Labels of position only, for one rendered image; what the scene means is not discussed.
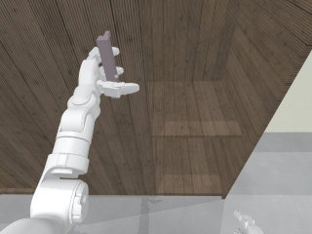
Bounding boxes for left robot hand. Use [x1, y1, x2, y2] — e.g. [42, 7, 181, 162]
[78, 47, 139, 98]

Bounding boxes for handle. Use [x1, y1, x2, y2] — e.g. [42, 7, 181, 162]
[96, 30, 121, 99]

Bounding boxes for right robot hand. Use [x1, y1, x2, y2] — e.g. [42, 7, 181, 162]
[234, 210, 263, 234]

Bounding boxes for left robot upper arm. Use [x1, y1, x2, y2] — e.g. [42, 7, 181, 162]
[0, 178, 89, 234]

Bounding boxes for wardrobe door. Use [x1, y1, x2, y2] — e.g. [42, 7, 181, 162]
[0, 161, 32, 188]
[0, 0, 156, 196]

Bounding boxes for left robot forearm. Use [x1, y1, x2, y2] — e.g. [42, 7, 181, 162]
[30, 84, 100, 216]

